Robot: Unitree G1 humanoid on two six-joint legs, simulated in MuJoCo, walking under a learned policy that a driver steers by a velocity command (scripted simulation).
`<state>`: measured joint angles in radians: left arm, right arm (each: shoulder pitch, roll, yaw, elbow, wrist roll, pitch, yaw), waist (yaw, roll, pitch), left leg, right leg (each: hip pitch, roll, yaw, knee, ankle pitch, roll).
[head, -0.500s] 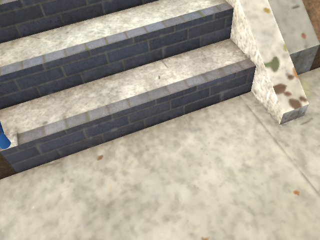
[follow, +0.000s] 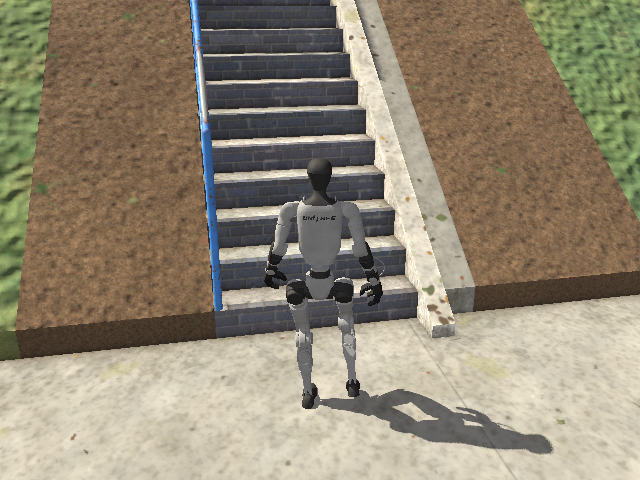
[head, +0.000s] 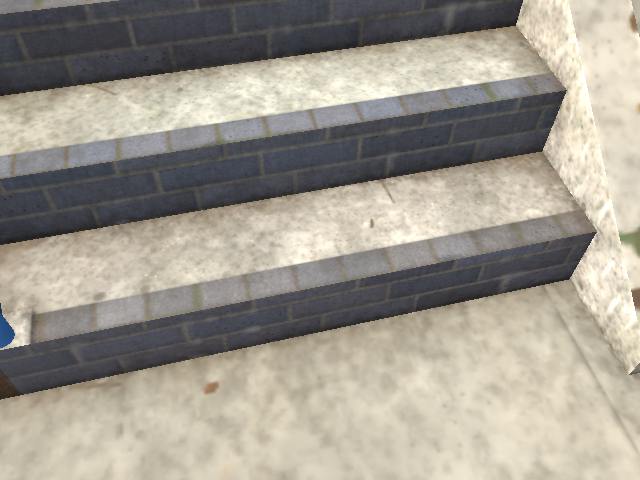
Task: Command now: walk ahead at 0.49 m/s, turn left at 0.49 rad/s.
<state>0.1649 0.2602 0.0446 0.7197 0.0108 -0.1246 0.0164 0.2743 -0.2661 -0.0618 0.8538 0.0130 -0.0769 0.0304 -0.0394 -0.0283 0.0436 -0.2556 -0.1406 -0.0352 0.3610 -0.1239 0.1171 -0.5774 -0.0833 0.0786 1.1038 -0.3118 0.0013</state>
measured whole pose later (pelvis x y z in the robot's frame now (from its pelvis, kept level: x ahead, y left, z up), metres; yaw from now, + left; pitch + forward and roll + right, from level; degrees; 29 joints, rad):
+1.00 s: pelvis +0.46 +0.05 +0.01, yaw +9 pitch +1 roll +1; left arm 0.21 0.25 0.04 0.89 0.04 -0.04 -0.03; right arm 0.31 -0.23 -0.03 0.88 -0.02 -0.10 -0.01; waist -0.01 -0.06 0.01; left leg -0.11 -0.03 0.18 0.27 -0.19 0.06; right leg -0.59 -0.07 -0.01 0.93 -0.17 -0.01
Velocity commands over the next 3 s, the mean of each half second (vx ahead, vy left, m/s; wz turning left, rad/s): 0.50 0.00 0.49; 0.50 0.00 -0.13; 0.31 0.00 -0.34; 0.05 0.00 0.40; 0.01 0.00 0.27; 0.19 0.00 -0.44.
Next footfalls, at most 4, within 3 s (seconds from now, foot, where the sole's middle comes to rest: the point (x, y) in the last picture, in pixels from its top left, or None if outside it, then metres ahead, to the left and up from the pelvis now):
0.26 right None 0.32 -0.13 -0.78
0.72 left None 0.46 0.13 -0.78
1.18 right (334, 407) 0.61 -0.03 -0.78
1.60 left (260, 426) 0.58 0.13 -0.78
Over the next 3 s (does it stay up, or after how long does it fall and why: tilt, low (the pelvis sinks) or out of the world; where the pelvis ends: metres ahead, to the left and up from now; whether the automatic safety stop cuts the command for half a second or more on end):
stays up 0.49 -0.09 0.01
